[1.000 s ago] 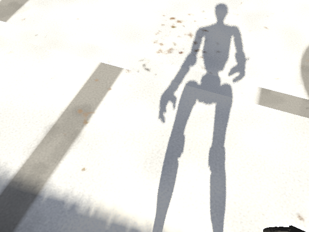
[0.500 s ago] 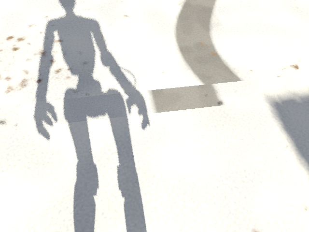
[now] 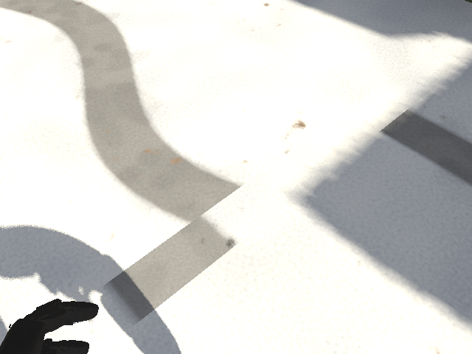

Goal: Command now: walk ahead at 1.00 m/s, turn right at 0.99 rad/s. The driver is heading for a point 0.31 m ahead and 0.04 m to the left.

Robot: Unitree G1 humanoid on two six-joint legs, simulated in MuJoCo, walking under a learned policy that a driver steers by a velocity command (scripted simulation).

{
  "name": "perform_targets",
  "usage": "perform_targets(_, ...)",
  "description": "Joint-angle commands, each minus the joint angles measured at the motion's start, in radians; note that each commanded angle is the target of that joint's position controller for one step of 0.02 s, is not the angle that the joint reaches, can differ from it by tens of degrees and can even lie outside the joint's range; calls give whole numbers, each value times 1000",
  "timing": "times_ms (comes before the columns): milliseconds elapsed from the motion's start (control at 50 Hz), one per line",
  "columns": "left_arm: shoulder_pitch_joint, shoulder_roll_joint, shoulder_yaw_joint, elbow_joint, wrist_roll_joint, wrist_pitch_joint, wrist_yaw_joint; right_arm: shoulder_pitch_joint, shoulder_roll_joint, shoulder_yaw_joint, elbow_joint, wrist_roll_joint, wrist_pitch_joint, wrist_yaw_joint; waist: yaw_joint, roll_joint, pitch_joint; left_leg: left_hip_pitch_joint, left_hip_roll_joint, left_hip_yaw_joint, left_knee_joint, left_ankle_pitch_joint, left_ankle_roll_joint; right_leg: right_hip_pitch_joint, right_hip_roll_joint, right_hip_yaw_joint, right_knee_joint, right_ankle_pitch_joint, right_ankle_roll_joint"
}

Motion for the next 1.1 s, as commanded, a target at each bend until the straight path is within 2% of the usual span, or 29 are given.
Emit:
perform_targets(20,-97,-8,-21,-72,4,-3,-20,-97,-120,-18,-81,-1,-26,-5,39,54,117,-96,190,18,-228,340,116,102,-8,-75,-218,66,-34)
perform_targets(80,-44,13,-14,-51,-5,-7,-4,-59,-179,-26,-87,-7,4,-15,85,115,46,58,212,83,-27,1046,103,250,89,-163,-318,-48,-89)
perform_targets(120,200,54,6,24,10,-22,16,-69,-234,-37,-99,-5,39,-24,198,140,-67,53,247,60,337,1325,114,504,169,-142,-402,-139,-120)
perform_targets(140,406,83,29,103,21,-36,35,-84,-226,-34,-114,1,43,-22,277,102,-159,-77,231,52,632,1176,99,783,184,-84,-533,-28,-143)
perform_targets(160,375,138,47,129,28,-38,57,-23,-121,-13,-127,-15,38,-8,178,-34,-174,-391,128,11,915,173,80,1024,36,113,-484,-8,-127)
perform_targets(180,322,282,79,69,25,-27,65,50,-80,2,-224,19,39,-2,101,-253,-370,-731,-34,-89,1340,-290,24,1288,-278,701,-577,284,-316)
perform_targets(200,380,235,78,56,2,-20,78,-105,-148,-6,-241,17,25,-14,173,-3,-404,-779,8,-235,1341,-139,35,1248,-256,676,-665,489,-283)
perform_targets(220,331,202,69,82,-6,-27,91,-130,-123,6,-241,36,19,-17,129,26,-269,-769,43,-225,1267,-47,39,1096,-255,521,-666,642,-275)
perform_targets(240,292,136,52,96,-8,-38,94,-126,-106,15,-216,25,20,-19,81,101,-151,-716,77,-221,1163,-26,40,923,-203,419,-676,692,-232)
perform_targets(280,246,69,25,104,-22,-52,102,-93,-97,17,-193,-3,57,-11,23,104,-74,-587,99,-231,1050,-37,37,707,-139,292,-729,767,-179)
perform_targets(340,280,66,23,141,-26,-74,92,-94,-64,20,-188,-3,92,-1,4,82,-89,-544,85,-206,882,-3,34,662,-84,192,-762,879,-132)
perform_targets(440,287,10,3,172,-23,-70,93,-199,-31,33,-204,10,93,4,38,4,-73,-537,29,-153,585,276,69,689,13,66,-776,833,-27)
perform_targets(520,356,0,-7,220,-15,-61,107,-268,-34,41,-205,9,84,-3,89,-19,-43,-527,-8,-145,412,349,93,784,-21,79,-746,813,-7)
perform_targets(600,337,25,-2,246,-12,-51,124,-127,-79,29,-146,-3,61,-18,26,-23,-21,-395,-52,-153,265,248,150,818,-59,122,-574,929,7)
perform_targets(620,302,36,0,243,-21,-54,125,-44,-85,27,-118,-7,47,-23,-28,5,-35,-274,-24,-178,155,420,172,777,-34,111,-464,853,27)
perform_targets(640,332,26,-1,225,-27,-62,122,22,-147,12,-102,0,38,-29,-27,128,-112,-78,143,-328,214,1001,248,651,56,88,-248,473,61)
perform_targets(660,452,-46,-11,251,-46,-51,115,-4,-133,20,-107,16,52,-27,16,286,-251,81,384,-588,213,1368,455,476,218,70,18,-479,106)
perform_targets(680,406,-4,-5,272,-13,-31,117,-40,-95,33,-120,37,57,-18,18,128,-233,-38,363,-605,141,1208,463,473,221,176,76,-537,80)
perform_targets(720,359,-7,-4,281,-2,-11,115,-207,-43,49,-141,20,68,-19,77,66,-72,-236,278,-476,50,804,393,467,159,183,26,-466,84)
perform_targets(740,346,-17,-7,285,-4,2,112,-251,-27,57,-143,15,72,-23,96,87,-37,-317,232,-414,14,667,349,511,133,167,-61,-436,94)
perform_targets(760,367,-34,-14,300,-2,17,107,-272,-30,59,-136,6,80,-24,112,134,-33,-374,177,-356,-6,543,312,571,131,123,-153,-424,107)
perform_targets(800,356,-58,-26,319,-8,35,107,-239,-53,53,-112,-4,87,-23,87,161,-56,-357,153,-338,-14,385,289,602,133,72,-301,-440,117)
perform_targets(860,330,-54,-29,339,-15,41,112,-219,-102,36,-90,7,100,-18,67,165,-80,-355,157,-372,-31,100,263,647,114,40,-460,-311,101)
perform_targets(920,313,-37,-30,354,0,26,112,-234,-95,34,-83,15,116,-17,77,132,-14,-468,126,-370,-52,-178,162,713,76,81,-677,-182,59)
perform_targets(940,291,-3,-28,346,8,15,116,-223,-74,37,-86,22,120,-13,55,63,12,-463,87,-343,-19,-172,120,651,-4,199,-754,-258,35)
perform_targets(960,257,1,-27,360,-7,8,116,-232,-48,40,-84,29,123,-9,29,-38,58,-355,22,-270,28,-62,100,475,-34,251,-811,-394,18)
perform_targets(980,236,-34,-38,364,-10,-6,117,-230,-37,42,-67,26,121,-5,17,-43,47,-221,15,-257,82,66,96,397,-48,270,-868,-431,29)
perform_targets(1020,221,-28,-37,378,-15,-27,121,-191,-32,43,-33,17,111,-6,-5,-47,26,-134,29,-260,95,164,102,396,-29,239,-879,-360,54)
perform_targets(1100,280,-43,-37,418,-19,-32,125,-193,-38,43,6,17,99,-11,19,6,28,-197,47,-273,84,187,113,509,-8,200,-839,-218,44)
